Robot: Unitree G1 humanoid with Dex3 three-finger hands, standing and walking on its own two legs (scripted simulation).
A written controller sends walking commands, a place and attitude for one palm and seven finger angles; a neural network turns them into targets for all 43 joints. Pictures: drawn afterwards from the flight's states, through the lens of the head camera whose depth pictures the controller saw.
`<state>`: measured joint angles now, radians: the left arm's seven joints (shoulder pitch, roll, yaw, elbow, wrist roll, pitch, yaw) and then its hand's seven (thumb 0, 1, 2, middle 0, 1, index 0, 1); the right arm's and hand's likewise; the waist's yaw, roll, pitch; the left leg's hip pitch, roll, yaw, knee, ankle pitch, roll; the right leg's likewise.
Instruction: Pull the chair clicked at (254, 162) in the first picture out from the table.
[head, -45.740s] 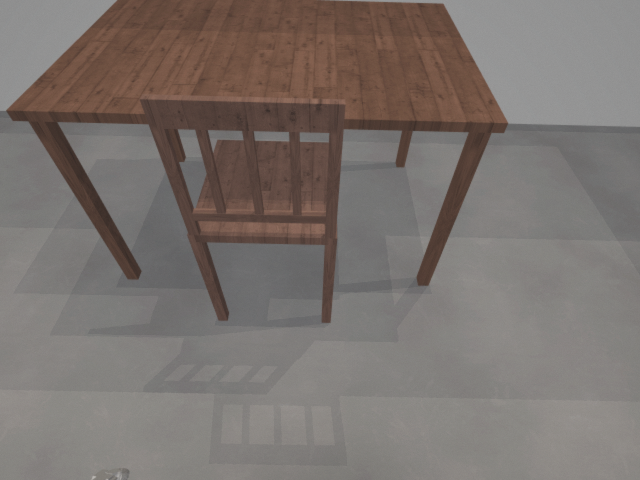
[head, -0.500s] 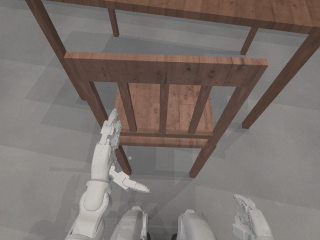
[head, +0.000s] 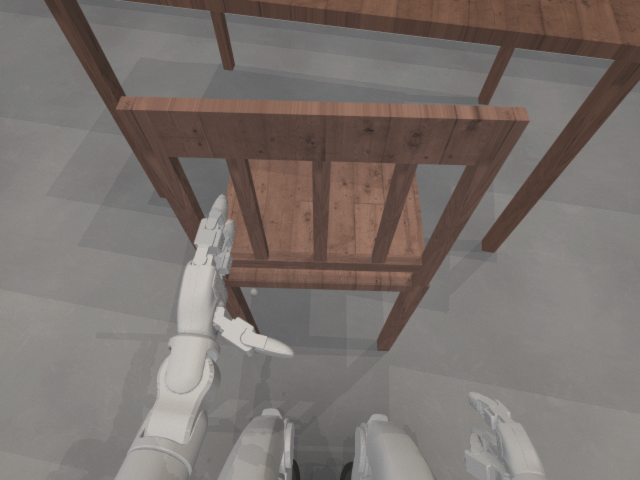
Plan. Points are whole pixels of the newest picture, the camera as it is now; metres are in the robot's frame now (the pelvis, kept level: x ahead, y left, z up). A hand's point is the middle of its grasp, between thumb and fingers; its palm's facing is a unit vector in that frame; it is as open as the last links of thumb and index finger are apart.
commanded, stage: push the fingers through the gap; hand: left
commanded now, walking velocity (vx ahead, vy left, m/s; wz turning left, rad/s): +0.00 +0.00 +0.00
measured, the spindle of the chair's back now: (320, 216) +0.45 +0.01 +0.01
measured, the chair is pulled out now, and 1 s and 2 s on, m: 0.25 0.25 0.25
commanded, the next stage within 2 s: hook a spindle and tug to test in 1.30 s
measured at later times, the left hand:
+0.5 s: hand (256, 255) +0.38 +0.09 +0.02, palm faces -0.03 -1.00 -0.02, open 16.9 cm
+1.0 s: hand (257, 228) +0.42 +0.10 +0.03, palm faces +0.00 -1.00 -0.01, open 16.9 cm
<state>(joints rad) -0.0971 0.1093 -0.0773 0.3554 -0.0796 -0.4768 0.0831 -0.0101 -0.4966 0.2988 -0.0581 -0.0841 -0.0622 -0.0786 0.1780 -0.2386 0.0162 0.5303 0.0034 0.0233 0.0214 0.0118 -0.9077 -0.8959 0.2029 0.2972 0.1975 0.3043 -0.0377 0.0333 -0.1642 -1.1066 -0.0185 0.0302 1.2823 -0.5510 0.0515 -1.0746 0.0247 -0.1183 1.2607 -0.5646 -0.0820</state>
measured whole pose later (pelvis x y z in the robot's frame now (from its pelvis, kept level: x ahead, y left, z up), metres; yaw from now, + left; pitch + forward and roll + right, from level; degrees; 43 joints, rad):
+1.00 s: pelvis -0.01 +0.01 +0.00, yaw -1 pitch +24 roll -2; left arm -0.50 0.14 0.08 0.77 -0.07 -0.53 0.11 -0.01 -0.50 0.30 -0.06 -0.08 -0.06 -0.08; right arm 0.24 -0.25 0.00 0.59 -0.01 0.06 0.04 0.01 -0.91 -0.90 0.20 0.30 0.20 0.30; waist -0.10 0.04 -0.16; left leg -1.16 -0.01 0.05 1.28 -0.53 0.07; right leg -1.13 0.03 -0.10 1.25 -0.54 -0.06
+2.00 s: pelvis +0.00 +0.01 +0.00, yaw -1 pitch +24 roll -2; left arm -0.51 0.12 0.06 0.78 -0.06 -0.54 0.13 -0.01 -0.10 0.47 -0.42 -1.23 -0.43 -1.22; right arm 0.24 -0.25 -0.01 0.59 -0.01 0.09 0.05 0.01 -0.91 -0.90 0.20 0.30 0.20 0.30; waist -0.10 0.04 -0.16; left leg -1.15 -0.01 0.04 1.27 -0.54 0.06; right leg -1.13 0.03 -0.10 1.24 -0.54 -0.07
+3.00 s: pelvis +0.02 +0.01 +0.01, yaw -1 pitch +24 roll -1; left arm -0.19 0.08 -0.05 0.47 -0.07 -0.51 0.13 0.03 0.77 0.79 -0.45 -1.45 -0.47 -1.45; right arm 0.21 -0.23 -0.01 0.53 -0.01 0.09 0.06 0.01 -0.91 -0.90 0.20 0.30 0.20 0.30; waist -0.06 0.04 -0.17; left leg -1.07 -0.02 0.05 1.23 -0.56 0.06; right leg -1.05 0.04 -0.09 1.21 -0.57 -0.07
